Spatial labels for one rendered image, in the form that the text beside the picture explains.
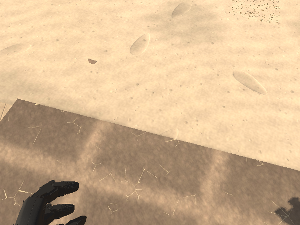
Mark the left robot hand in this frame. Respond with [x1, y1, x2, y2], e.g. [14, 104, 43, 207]
[13, 180, 87, 225]

